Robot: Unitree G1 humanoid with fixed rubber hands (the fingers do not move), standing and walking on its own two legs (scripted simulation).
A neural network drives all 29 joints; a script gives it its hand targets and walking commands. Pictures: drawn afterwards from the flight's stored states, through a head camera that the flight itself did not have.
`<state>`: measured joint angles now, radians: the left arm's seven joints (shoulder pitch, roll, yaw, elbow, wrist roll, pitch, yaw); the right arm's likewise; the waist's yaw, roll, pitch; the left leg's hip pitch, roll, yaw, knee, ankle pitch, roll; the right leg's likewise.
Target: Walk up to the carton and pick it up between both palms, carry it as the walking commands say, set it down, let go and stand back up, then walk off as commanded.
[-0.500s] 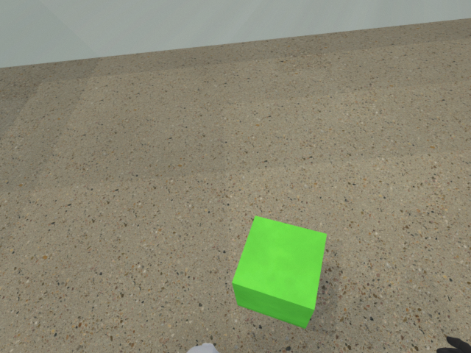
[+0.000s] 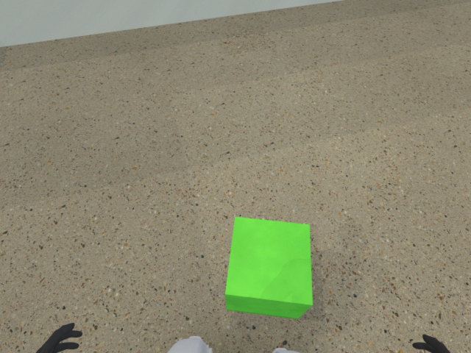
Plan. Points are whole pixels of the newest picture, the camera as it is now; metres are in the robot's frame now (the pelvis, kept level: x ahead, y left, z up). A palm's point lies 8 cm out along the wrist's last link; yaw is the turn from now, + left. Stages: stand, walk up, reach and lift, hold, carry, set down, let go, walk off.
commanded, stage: walk up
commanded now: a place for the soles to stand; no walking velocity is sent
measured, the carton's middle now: (266, 268) +0.46 -0.09 -0.63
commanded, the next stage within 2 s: none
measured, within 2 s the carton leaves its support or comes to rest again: neither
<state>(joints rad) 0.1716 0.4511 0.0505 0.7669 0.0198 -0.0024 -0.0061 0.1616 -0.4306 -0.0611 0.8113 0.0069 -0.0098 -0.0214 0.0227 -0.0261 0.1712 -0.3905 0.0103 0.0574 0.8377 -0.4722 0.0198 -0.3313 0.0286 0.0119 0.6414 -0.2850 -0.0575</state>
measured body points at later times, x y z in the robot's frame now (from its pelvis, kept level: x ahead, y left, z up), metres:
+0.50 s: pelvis -0.02 +0.01 -0.01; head +0.02 +0.00 +0.43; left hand +0.13 +0.32 -0.11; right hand +0.02 -0.37 -0.09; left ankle +0.03 +0.13 -0.72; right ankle -0.04 -0.13 -0.73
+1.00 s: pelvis -0.01 -0.02 +0.00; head +0.01 -0.02 +0.45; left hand +0.18 +0.26 -0.10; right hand +0.02 -0.37 -0.09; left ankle +0.03 +0.12 -0.73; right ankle -0.04 -0.13 -0.73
